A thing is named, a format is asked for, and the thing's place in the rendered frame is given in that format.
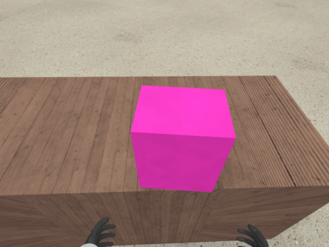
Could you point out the carton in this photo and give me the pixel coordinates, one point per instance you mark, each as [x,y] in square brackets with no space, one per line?
[181,137]

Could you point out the pedestal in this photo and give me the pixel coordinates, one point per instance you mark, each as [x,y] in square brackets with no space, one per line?
[67,161]

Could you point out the robot left hand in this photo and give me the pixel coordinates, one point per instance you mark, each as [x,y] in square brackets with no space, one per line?
[96,235]

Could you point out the robot right hand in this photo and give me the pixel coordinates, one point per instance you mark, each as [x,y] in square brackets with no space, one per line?
[255,234]

